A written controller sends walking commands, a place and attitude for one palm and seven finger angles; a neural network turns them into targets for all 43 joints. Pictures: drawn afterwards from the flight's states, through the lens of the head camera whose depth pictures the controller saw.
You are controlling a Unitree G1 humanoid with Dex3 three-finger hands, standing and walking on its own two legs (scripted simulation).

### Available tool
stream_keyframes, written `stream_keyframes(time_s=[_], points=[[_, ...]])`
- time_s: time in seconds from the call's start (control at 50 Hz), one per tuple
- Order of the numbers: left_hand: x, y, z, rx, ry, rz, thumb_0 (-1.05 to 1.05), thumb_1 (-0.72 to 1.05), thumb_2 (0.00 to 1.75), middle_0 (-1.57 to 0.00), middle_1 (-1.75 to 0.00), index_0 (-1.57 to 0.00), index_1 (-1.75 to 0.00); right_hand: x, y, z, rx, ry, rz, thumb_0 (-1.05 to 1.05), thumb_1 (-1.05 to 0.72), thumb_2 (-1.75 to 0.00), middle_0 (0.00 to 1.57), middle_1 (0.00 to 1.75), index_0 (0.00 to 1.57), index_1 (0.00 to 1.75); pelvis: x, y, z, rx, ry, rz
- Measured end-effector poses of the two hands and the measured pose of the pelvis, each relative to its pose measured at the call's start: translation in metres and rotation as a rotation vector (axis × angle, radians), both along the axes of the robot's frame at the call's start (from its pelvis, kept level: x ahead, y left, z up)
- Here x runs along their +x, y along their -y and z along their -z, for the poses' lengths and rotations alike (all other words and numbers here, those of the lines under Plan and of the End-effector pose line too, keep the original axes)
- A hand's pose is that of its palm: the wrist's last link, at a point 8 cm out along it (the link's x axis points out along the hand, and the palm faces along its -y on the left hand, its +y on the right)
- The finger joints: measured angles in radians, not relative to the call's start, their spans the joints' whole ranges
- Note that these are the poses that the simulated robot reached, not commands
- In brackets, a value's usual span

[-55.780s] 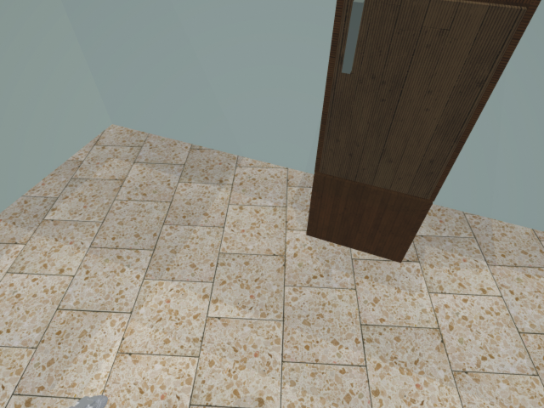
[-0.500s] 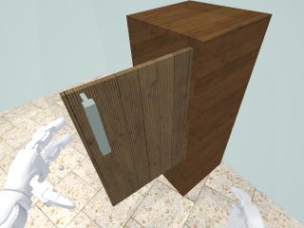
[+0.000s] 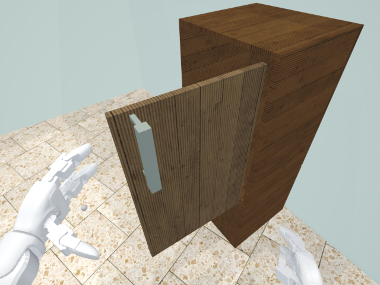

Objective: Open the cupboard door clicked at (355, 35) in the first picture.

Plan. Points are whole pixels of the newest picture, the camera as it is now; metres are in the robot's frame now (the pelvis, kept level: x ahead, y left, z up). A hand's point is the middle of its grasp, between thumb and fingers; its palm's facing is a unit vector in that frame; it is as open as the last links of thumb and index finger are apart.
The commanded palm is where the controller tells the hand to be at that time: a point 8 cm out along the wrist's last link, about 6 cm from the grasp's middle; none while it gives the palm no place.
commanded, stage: draw the hand back to the body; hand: left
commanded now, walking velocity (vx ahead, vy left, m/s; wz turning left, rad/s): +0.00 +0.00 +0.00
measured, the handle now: (144, 154) +0.32 +0.13 +0.16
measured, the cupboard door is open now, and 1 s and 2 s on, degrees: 87 87 87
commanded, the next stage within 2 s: step back with the hand held close in 1.08 s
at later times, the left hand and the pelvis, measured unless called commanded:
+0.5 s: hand (61, 193) +0.22 +0.25 +0.15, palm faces +0.37 -0.84 -0.39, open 11.5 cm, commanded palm +0.17 +0.30 +0.17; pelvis +0.02 +0.02 +0.01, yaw -1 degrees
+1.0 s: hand (61, 193) +0.21 +0.25 +0.16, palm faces +0.42 -0.82 -0.39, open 7.5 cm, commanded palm +0.16 +0.29 +0.17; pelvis +0.02 +0.00 +0.01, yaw -1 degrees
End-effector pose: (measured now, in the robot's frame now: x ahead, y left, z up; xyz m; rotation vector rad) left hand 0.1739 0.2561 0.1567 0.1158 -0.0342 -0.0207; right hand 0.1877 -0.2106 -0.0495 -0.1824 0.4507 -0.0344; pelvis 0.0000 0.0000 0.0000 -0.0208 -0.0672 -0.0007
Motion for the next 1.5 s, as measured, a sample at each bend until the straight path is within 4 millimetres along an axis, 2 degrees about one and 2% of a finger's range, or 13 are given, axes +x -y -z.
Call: stream_keyframes(time_s=[0.04, 0.12, 0.24, 0.42, 0.6, 0.84, 0.98, 1.2, 1.3, 1.34, 1.5], points=[[-0.001, -0.005, -0.001, 0.043, 0.003, -0.036, -0.02, -0.46, 0.32, -0.15, -0.3, -0.16, -0.3, 0.001, -0.003, -0.001, -0.009, -0.003, -0.007, 0.01, -0.9, -0.9, 0.21, 0.3, 0.2, 0.3, 0.0, -0.002, 0.0, -0.001, 0.002, 0.0], [-0.006, -0.013, -0.006, 0.171, 0.07, -0.223, -0.02, -0.37, 0.36, -0.16, -0.3, -0.16, -0.3, 0.001, -0.008, 0.0, -0.03, -0.035, -0.012, 0.01, -0.9, -0.9, 0.21, 0.3, 0.2, 0.3, 0.0, -0.006, -0.002, -0.002, 0.005, 0.01], [-0.012, -0.021, -0.006, 0.235, 0.104, -0.344, -0.01, -0.19, 0.43, -0.16, -0.3, -0.17, -0.3, -0.007, -0.01, 0.014, -0.043, -0.149, -0.005, 0.01, -0.9, -0.9, 0.21, 0.3, 0.2, 0.3, 0.005, -0.012, -0.004, 0.0, 0.007, 0.012], [-0.001, -0.033, -0.01, 0.297, 0.107, -0.38, -0.01, 0.11, 0.56, -0.17, -0.3, -0.18, -0.3, -0.012, -0.009, 0.029, -0.029, -0.247, 0.035, 0.01, -0.9, -0.9, 0.21, 0.3, 0.2, 0.3, 0.016, -0.016, -0.006, 0.001, 0.008, 0.021], [0.006, -0.04, -0.016, 0.326, 0.113, -0.401, 0.0, 0.42, 0.7, -0.19, -0.3, -0.19, -0.3, -0.004, -0.001, 0.026, -0.021, -0.244, 0.059, 0.01, -0.91, -0.9, 0.21, 0.3, 0.2, 0.3, 0.02, -0.013, -0.007, 0.002, 0.007, 0.028], [0.001, -0.041, -0.018, 0.328, 0.114, -0.45, 0.01, 0.79, 0.86, -0.2, -0.3, -0.21, -0.3, 0.001, 0.011, 0.024, -0.024, -0.238, 0.054, 0.01, -0.91, -0.9, 0.21, 0.3, 0.2, 0.3, 0.019, -0.003, -0.007, 0.005, 0.01, 0.024], [-0.001, -0.031, -0.017, 0.323, 0.112, -0.441, 0.01, 0.87, 0.89, -0.2, -0.3, -0.21, -0.3, -0.002, 0.017, 0.025, -0.02, -0.237, 0.056, 0.01, -0.91, -0.9, 0.21, 0.3, 0.2, 0.3, 0.016, 0.004, -0.008, 0.007, 0.015, 0.024], [-0.007, -0.021, -0.02, 0.332, 0.118, -0.434, 0.01, 0.89, 0.9, -0.21, -0.3, -0.21, -0.3, -0.011, 0.026, 0.027, -0.007, -0.238, 0.069, 0.01, -0.91, -0.9, 0.21, 0.3, 0.2, 0.3, 0.01, 0.013, -0.008, 0.01, 0.023, 0.027], [-0.008, -0.023, -0.039, 0.396, 0.194, -0.425, 0.01, 0.89, 0.9, -0.21, -0.3, -0.21, -0.3, -0.017, 0.031, 0.027, -0.001, -0.242, 0.082, 0.01, -0.91, -0.9, 0.21, 0.3, 0.2, 0.3, 0.005, 0.016, -0.007, 0.003, -0.009, 0.024], [-0.009, -0.023, -0.041, 0.42, 0.201, -0.413, 0.01, 0.89, 0.9, -0.21, -0.3, -0.21, -0.3, -0.022, 0.034, 0.028, -0.001, -0.254, 0.101, 0.01, -0.91, -0.9, 0.21, 0.3, 0.2, 0.3, 0.002, 0.015, -0.006, 0.001, -0.03, 0.027], [-0.014, -0.024, -0.016, 0.429, 0.097, -0.342, 0.01, 0.89, 0.9, -0.21, -0.3, -0.21, -0.3, -0.05, 0.047, 0.034, -0.034, -0.319, 0.207, 0.01, -0.91, -0.9, 0.21, 0.3, 0.2, 0.3, -0.008, 0.003, -0.003, 0.009, -0.065, 0.038]])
